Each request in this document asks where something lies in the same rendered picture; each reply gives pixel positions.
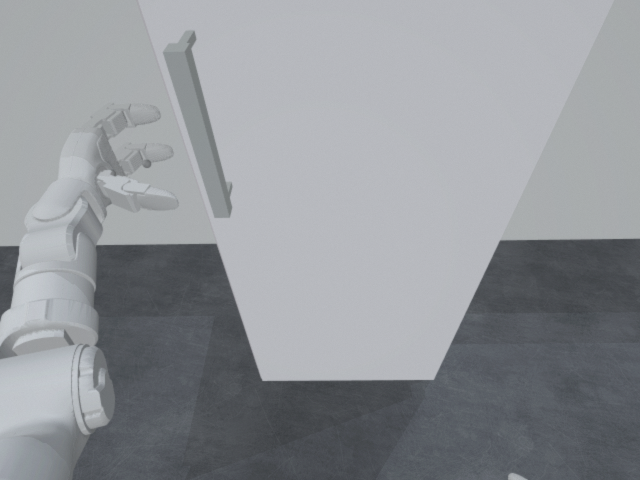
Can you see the left robot upper arm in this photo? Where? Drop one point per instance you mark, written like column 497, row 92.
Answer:
column 50, row 403

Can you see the robot left forearm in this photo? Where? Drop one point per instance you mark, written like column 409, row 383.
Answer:
column 53, row 292

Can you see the fridge door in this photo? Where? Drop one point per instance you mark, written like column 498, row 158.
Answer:
column 377, row 150

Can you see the handle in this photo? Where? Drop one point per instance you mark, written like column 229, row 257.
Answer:
column 182, row 69

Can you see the robot left hand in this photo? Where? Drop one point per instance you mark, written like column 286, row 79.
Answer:
column 88, row 156

